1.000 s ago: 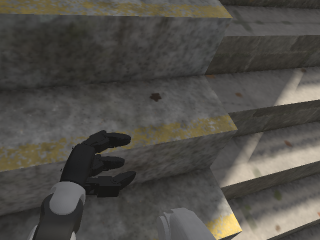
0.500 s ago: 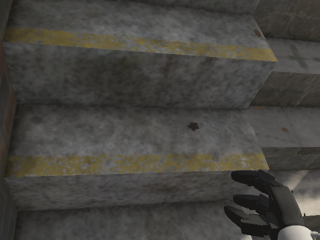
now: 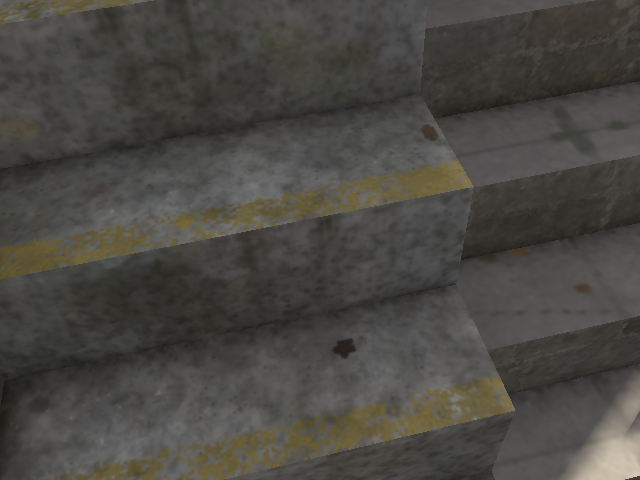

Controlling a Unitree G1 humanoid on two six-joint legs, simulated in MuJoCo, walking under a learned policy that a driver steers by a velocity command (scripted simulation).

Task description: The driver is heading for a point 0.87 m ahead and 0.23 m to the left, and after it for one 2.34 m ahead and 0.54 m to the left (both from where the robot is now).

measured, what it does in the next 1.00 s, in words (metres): climbs, turning left: left foot 0.22 m higher, then right foot 0.21 m higher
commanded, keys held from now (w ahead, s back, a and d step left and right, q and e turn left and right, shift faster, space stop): w+q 1.00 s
